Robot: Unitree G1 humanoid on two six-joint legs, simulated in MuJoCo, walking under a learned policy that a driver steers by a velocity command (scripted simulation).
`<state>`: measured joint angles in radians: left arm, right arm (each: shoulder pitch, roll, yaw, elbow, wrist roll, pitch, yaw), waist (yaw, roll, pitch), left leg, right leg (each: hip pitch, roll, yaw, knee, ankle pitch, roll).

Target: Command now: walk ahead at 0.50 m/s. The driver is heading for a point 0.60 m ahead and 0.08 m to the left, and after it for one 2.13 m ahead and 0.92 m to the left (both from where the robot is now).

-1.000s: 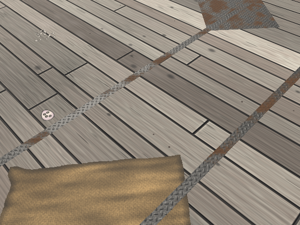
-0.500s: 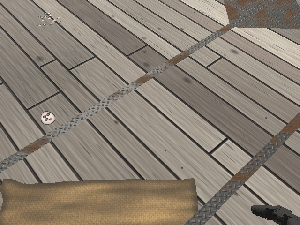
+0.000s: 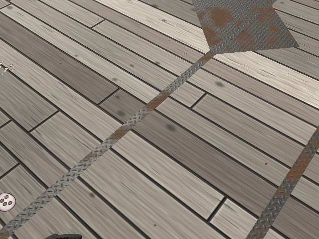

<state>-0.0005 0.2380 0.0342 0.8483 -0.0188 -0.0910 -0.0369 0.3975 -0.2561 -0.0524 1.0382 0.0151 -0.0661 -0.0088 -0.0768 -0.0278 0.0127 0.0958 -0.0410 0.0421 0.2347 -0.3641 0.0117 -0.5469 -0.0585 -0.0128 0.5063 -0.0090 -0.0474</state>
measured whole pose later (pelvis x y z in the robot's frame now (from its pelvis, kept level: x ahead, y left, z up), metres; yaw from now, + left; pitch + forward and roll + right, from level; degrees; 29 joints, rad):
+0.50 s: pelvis +0.28 -0.01 +0.01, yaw +9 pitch +2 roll -2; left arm 0.32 0.25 0.05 0.99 0.00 -0.08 0.01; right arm 0.08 -0.24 -0.05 0.87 0.02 -0.06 0.04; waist 0.06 0.03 0.01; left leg -0.65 0.08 0.00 0.62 0.04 0.06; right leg 0.10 0.05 -0.20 0.18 -0.31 -0.02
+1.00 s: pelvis +0.56 +0.07 +0.01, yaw +25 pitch +3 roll +0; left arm -0.01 0.27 0.05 0.75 0.01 -0.11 -0.01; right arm 0.33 -0.28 -0.08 0.81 0.02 -0.04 -0.02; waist -0.08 -0.04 0.03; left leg -0.11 -0.12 -0.17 0.41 -0.32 0.08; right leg -0.59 -0.03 0.09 0.50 0.06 0.04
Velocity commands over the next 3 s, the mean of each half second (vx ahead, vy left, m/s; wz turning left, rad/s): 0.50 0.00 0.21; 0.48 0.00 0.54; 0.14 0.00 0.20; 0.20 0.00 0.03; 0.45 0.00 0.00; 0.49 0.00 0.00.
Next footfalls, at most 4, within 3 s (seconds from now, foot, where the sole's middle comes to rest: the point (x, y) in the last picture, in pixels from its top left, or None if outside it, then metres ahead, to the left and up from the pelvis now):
0.02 right None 0.20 -0.12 -0.77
0.58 left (127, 238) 0.49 0.13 -0.77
1.06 right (143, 164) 0.82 0.05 -0.77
1.38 left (99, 198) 0.67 0.25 -0.77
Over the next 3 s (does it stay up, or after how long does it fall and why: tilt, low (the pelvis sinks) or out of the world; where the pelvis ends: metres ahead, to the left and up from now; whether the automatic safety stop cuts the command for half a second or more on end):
stays up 1.26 0.42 0.01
